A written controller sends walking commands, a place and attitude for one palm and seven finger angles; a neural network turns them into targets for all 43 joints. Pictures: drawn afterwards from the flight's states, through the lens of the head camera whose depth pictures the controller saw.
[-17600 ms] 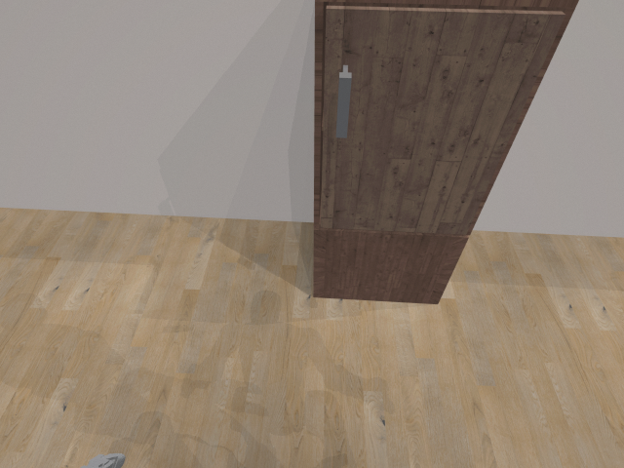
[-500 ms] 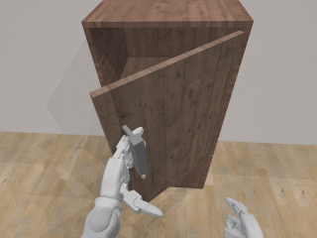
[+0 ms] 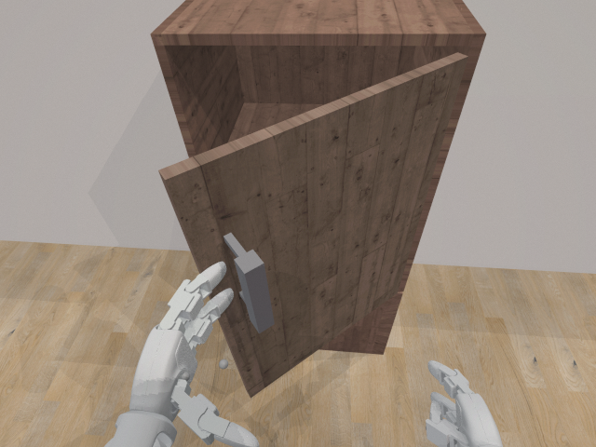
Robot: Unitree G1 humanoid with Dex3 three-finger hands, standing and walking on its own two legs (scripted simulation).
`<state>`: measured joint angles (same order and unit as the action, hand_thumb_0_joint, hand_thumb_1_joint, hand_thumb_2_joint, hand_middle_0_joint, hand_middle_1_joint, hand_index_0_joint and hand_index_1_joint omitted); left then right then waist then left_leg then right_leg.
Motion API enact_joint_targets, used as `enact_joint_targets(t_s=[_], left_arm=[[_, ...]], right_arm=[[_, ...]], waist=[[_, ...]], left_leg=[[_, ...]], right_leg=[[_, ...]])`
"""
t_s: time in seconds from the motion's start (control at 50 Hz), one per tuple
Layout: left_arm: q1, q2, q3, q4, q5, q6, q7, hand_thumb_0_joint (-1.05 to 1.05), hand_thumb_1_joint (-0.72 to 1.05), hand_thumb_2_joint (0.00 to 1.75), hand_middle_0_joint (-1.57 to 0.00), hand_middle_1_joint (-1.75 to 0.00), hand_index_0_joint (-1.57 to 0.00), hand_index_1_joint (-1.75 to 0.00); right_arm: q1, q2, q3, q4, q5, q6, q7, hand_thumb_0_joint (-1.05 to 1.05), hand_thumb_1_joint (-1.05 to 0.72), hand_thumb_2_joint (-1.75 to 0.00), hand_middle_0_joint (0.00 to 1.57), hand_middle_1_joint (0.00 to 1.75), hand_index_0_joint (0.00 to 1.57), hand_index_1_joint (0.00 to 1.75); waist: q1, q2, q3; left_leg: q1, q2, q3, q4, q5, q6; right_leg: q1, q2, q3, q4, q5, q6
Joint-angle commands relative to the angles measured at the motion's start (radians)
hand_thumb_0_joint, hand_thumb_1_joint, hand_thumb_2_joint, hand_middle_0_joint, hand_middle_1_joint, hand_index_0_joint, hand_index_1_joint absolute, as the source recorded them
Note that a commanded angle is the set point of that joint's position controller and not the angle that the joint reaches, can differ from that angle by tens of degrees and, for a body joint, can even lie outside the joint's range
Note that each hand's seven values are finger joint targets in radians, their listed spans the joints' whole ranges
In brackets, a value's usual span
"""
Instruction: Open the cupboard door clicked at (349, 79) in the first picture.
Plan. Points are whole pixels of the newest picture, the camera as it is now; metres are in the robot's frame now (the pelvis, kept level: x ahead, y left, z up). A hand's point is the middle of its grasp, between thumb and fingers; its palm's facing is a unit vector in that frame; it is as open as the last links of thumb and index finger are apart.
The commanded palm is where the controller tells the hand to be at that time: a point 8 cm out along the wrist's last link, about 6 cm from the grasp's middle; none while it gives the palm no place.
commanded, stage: slide the hand sideways off the handle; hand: left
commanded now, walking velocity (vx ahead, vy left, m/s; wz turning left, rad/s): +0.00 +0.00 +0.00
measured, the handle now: (247, 283) +0.30 +0.08 +0.10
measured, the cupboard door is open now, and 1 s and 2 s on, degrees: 41 40 40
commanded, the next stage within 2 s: draw the hand back to the body in 0.28 s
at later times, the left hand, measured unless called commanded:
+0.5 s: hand (167, 384) +0.17 +0.15 +0.10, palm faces -0.05 -1.00 -0.04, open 16.3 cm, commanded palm +0.14 +0.21 +0.12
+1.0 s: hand (87, 372) +0.17 +0.21 +0.14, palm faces +0.14 -0.97 -0.20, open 15.6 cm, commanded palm +0.13 +0.27 +0.16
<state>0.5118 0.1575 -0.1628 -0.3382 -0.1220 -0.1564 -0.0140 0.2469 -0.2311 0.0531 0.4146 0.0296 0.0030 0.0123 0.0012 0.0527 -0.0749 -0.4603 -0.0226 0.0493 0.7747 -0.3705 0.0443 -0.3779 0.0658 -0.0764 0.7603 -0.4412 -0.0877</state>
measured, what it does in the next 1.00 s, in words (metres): stands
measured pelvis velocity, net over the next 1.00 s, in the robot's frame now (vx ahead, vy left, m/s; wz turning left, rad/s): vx -0.01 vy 0.03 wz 0.02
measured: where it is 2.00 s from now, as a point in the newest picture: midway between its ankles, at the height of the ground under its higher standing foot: outside the picture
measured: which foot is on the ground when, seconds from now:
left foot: down 0.00-1.00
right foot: down 0.00-1.00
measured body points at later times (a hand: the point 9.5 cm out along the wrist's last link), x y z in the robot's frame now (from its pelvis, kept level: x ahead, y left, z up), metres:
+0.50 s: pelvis -0.01 +0.00 +0.00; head -0.01 -0.01 +0.45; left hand +0.17 +0.20 +0.10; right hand +0.18 -0.23 -0.07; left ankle +0.02 +0.09 -0.71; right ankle -0.03 -0.06 -0.71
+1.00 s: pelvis -0.01 +0.03 +0.01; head -0.03 +0.02 +0.46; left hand +0.15 +0.26 +0.15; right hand +0.19 -0.17 -0.04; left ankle +0.02 +0.09 -0.71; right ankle -0.03 -0.06 -0.71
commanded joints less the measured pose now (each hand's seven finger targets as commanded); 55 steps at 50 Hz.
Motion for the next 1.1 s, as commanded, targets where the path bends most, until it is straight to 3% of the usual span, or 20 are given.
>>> enact_joint_targets(t_s=[0.0, 0.14, 0.22, 0.24, 0.3, 0.36, 0.42, 0.48, 0.52, 0.56, 0.6, 0.68, 0.76, 0.86, 0.88, 0.9, 0.92, 0.98, 1.08], left_arm=[[-0.006, 0.073, 0.156, -0.229, -0.039, -0.088, -0.014, 0.0, -0.5, 0.3, -0.15, -0.3, -0.15, -0.3], [0.063, 0.13, 0.268, -0.205, -0.102, -0.112, -0.087, 0.0, -0.5, 0.3, -0.15, -0.3, -0.15, -0.3], [0.057, 0.134, 0.272, -0.212, -0.134, -0.135, -0.145, 0.0, -0.5, 0.3, -0.15, -0.3, -0.15, -0.3], [0.034, 0.111, 0.235, -0.224, -0.14, -0.142, -0.162, 0.0, -0.5, 0.3, -0.15, -0.3, -0.15, -0.3], [0.007, 0.108, 0.21, -0.225, -0.151, -0.157, -0.192, 0.0, -0.5, 0.3, -0.15, -0.3, -0.15, -0.3], [0.032, 0.133, 0.243, -0.2, -0.15, -0.153, -0.19, 0.0, -0.5, 0.3, -0.15, -0.3, -0.15, -0.3], [0.018, 0.179, 0.299, -0.228, -0.145, -0.141, -0.168, 0.0, -0.5, 0.3, -0.15, -0.3, -0.15, -0.3], [0.022, 0.164, 0.281, -0.28, -0.15, -0.128, -0.157, 0.0, -0.5, 0.3, -0.15, -0.3, -0.15, -0.3], [0.049, 0.17, 0.305, -0.256, -0.158, -0.106, -0.156, 0.0, -0.5, 0.3, -0.15, -0.3, -0.15, -0.3], [0.052, 0.16, 0.294, -0.265, -0.166, -0.086, -0.169, 0.0, -0.5, 0.3, -0.15, -0.3, -0.15, -0.3], [0.053, 0.147, 0.276, -0.272, -0.167, -0.06, -0.18, 0.0, -0.5, 0.3, -0.15, -0.3, -0.15, -0.3], [0.021, 0.183, 0.308, -0.299, -0.167, -0.022, -0.183, 0.0, -0.5, 0.3, -0.15, -0.3, -0.15, -0.3], [-0.003, 0.2, 0.336, -0.336, -0.171, 0.007, -0.184, 0.0, -0.5, 0.3, -0.15, -0.3, -0.15, -0.3], [-0.024, 0.212, 0.359, -0.359, -0.177, 0.042, -0.197, 0.0, -0.32, 0.37, -0.16, -0.3, -0.16, -0.3], [-0.038, 0.304, 0.367, -0.419, -0.038, 0.037, -0.059, 0.0, -0.29, 0.39, -0.16, -0.3, -0.16, -0.3], [-0.01, 0.208, 0.306, -0.398, -0.024, 0.047, -0.002, 0.0, -0.26, 0.4, -0.16, -0.3, -0.16, -0.3], [0.022, 0.191, 0.294, -0.356, -0.005, 0.059, 0.035, 0.0, -0.22, 0.42, -0.16, -0.3, -0.16, -0.3], [-0.008, 0.249, 0.34, -0.37, 0.033, 0.052, 0.099, 0.0, -0.12, 0.47, -0.16, -0.3, -0.16, -0.3], [-0.01, 0.277, 0.389, -0.36, 0.057, 0.041, 0.137, 0.0, 0.06, 0.54, -0.17, -0.3, -0.17, -0.3]], right_arm=[[-0.093, -0.091, -0.05, -0.176, 0.005, -0.075, -0.017, 0.0, -0.9, -0.9, 0.2, 0.3, 0.2, 0.3], [-0.091, -0.094, -0.057, -0.158, 0.013, -0.099, -0.033, 0.0, -0.9, -0.9, 0.2, 0.3, 0.2, 0.3], [-0.086, -0.107, -0.063, -0.148, 0.017, -0.116, -0.04, 0.0, -0.9, -0.9, 0.2, 0.3, 0.2, 0.3], [-0.088, -0.11, -0.059, -0.151, 0.017, -0.125, -0.042, 0.0, -0.9, -0.9, 0.2, 0.3, 0.2, 0.3], [-0.08, -0.118, -0.064, -0.142, 0.018, -0.15, -0.049, 0.0, -0.9, -0.9, 0.2, 0.3, 0.2, 0.3], [-0.079, -0.116, -0.068, -0.136, 0.019, -0.161, -0.053, 0.0, -0.9, -0.9, 0.2, 0.3, 0.2, 0.3], [-0.091, -0.11, -0.067, -0.135, 0.022, -0.16, -0.055, 0.0, -0.9, -0.9, 0.2, 0.3, 0.2, 0.3], [-0.102, -0.106, -0.06, -0.141, 0.025, -0.171, -0.055, 0.0, -0.9, -0.9, 0.2, 0.3, 0.2, 0.3], [-0.099, -0.103, -0.059, -0.137, 0.028, -0.171, -0.057, 0.0, -0.9, -0.9, 0.2, 0.3, 0.2, 0.3], [-0.103, -0.107, -0.058, -0.139, 0.03, -0.175, -0.058, 0.0, -0.9, -0.9, 0.2, 0.3, 0.2, 0.3], [-0.107, -0.111, -0.054, -0.141, 0.032, -0.182, -0.059, 0.0, -0.9, -0.9, 0.2, 0.3, 0.2, 0.3], [-0.113, -0.119, -0.052, -0.129, 0.031, -0.195, -0.065, 0.0, -0.9, -0.9, 0.2, 0.3, 0.2, 0.3], [-0.112, -0.116, -0.048, -0.121, 0.033, -0.206, -0.067, 0.0, -0.9, -0.9, 0.2, 0.3, 0.2, 0.3], [-0.125, -0.121, -0.044, -0.107, 0.035, -0.215, -0.069, 0.0, -0.9, -0.9, 0.2, 0.3, 0.2, 0.3], [-0.143, -0.105, -0.038, -0.112, 0.021, -0.202, -0.086, 0.0, -0.9, -0.9, 0.2, 0.3, 0.2, 0.3], [-0.14, -0.095, -0.03, -0.107, 0.009, -0.194, -0.093, 0.0, -0.9, -0.9, 0.2, 0.3, 0.2, 0.3], [-0.129, -0.096, -0.03, -0.092, 0.005, -0.18, -0.095, 0.0, -0.9, -0.9, 0.2, 0.3, 0.2, 0.3], [-0.147, -0.107, -0.033, -0.071, -0.003, -0.163, -0.097, 0.0, -0.9, -0.9, 0.2, 0.3, 0.2, 0.3], [-0.16, -0.109, -0.037, -0.036, -0.012, -0.155, -0.091, 0.0, -0.9, -0.9, 0.2, 0.3, 0.2, 0.3]], waist=[[0.007, -0.096, -0.104], [0.013, -0.097, -0.09], [-0.003, -0.086, -0.086], [-0.012, -0.078, -0.076], [-0.024, -0.08, -0.08], [-0.006, -0.077, -0.085], [0.016, -0.06, -0.108], [0.026, 0.012, -0.115], [0.026, -0.045, -0.101], [0.023, -0.053, -0.091], [0.023, -0.038, -0.08], [0.027, -0.049, -0.07], [0.029, -0.018, -0.066], [0.035, 0.014, -0.065], [0.069, 0.023, -0.01], [0.045, 0.0, 0.053], [0.04, -0.018, 0.069], [0.046, -0.001, 0.043], [0.05, 0.02, 0.022]], left_leg=[[0.079, 0.008, -0.075, -0.059, 0.174, -0.001], [0.012, -0.001, -0.078, -0.018, 0.148, -0.009], [0.009, -0.001, -0.086, 0.001, 0.15, -0.006], [0.011, -0.002, -0.089, 0.002, 0.142, -0.004], [0.018, 0.001, -0.099, 0.013, 0.14, -0.002], [0.013, 0.003, -0.103, 0.005, 0.134, -0.003], [0.025, 0.004, -0.102, -0.022, 0.138, -0.003], [0.073, 0.008, -0.101, -0.047, 0.164, 0.0], [0.075, 0.012, -0.104, -0.062, 0.17, 0.0], [0.087, 0.014, -0.106, -0.074, 0.173, 0.001], [0.105, 0.017, -0.109, -0.089, 0.181, 0.002], [0.126, 0.022, -0.125, -0.115, 0.164, 0.001], [0.159, 0.029, -0.141, -0.146, 0.158, -0.007], [0.194, 0.033, -0.157, -0.18, 0.166, -0.018], [0.173, 0.046, -0.175, -0.231, 0.08, -0.017], [0.174, 0.045, -0.176, -0.26, 0.037, -0.018], [0.183, 0.053, -0.181, -0.28, 0.022, -0.017], [0.224, 0.056, -0.179, -0.333, 0.012, -0.018], [0.294, 0.064, -0.17, -0.386, 0.127, -0.025]], right_leg=[[-0.01, -0.064, 0.125, -0.148, 0.378, 0.088], [0.014, -0.097, 0.195, -0.175, 0.406, 0.122], [-0.011, -0.102, 0.203, -0.18, 0.406, 0.139], [-0.03, -0.102, 0.2, -0.184, 0.382, 0.141], [-0.056, -0.103, 0.2, -0.186, 0.357, 0.144], [-0.065, -0.098, 0.187, -0.177, 0.317, 0.132], [-0.04, -0.087, 0.162, -0.168, 0.277, 0.108], [-0.044, -0.069, 0.121, -0.154, 0.284, 0.09], [-0.044, -0.056, 0.097, -0.153, 0.293, 0.089], [-0.05, -0.048, 0.082, -0.155, 0.29, 0.087], [-0.056, -0.041, 0.063, -0.154, 0.28, 0.08], [-0.055, -0.033, 0.045, -0.165, 0.233, 0.07], [-0.06, -0.027, 0.025, -0.17, 0.214, 0.065], [-0.037, -0.025, 0.013, -0.185, 0.212, 0.06], [-0.013, -0.042, 0.074, -0.253, 0.162, 0.044], [-0.017, -0.049, 0.077, -0.286, 0.139, 0.044], [0.0, -0.051, 0.073, -0.297, 0.128, 0.046], [0.072, -0.054, 0.079, -0.333, 0.13, 0.046], [0.156, -0.053, 0.077, -0.368, 0.211, 0.045]])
